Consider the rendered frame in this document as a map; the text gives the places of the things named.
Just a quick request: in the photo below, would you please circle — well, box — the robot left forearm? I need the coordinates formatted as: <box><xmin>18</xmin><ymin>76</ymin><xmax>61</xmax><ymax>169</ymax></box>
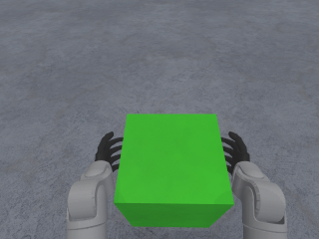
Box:
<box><xmin>66</xmin><ymin>160</ymin><xmax>115</xmax><ymax>239</ymax></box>

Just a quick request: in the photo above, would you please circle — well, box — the robot left hand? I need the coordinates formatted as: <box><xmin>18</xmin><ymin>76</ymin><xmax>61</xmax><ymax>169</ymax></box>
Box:
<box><xmin>95</xmin><ymin>131</ymin><xmax>124</xmax><ymax>172</ymax></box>

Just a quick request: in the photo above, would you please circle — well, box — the carton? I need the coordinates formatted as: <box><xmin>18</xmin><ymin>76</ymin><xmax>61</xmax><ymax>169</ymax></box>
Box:
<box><xmin>114</xmin><ymin>114</ymin><xmax>234</xmax><ymax>228</ymax></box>

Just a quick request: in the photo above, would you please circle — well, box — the robot right forearm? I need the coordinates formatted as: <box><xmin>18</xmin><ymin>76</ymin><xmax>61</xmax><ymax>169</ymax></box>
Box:
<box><xmin>231</xmin><ymin>161</ymin><xmax>288</xmax><ymax>239</ymax></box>

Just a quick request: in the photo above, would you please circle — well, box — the robot right hand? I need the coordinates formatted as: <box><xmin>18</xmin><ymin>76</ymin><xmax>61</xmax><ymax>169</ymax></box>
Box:
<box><xmin>221</xmin><ymin>131</ymin><xmax>250</xmax><ymax>176</ymax></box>

